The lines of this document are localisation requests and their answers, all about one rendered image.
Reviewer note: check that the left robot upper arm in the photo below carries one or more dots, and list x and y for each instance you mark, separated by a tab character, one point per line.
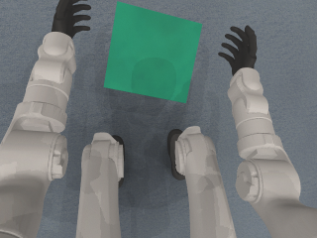
29	161

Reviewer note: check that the right robot upper arm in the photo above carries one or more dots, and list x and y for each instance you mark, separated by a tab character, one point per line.
272	188

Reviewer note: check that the carton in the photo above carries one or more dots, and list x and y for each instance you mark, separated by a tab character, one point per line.
151	53

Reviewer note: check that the robot left hand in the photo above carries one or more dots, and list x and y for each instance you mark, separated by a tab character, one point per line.
64	20

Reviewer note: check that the robot left foot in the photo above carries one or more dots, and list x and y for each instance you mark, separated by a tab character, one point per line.
121	142

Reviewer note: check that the robot left forearm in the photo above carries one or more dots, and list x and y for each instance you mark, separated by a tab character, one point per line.
48	89

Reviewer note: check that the robot right hand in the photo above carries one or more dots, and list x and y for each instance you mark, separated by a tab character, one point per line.
245	55

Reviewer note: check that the robot right forearm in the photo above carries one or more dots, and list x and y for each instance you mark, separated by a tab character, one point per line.
257	139

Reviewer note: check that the left robot shin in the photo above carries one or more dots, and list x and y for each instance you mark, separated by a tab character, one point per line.
87	149

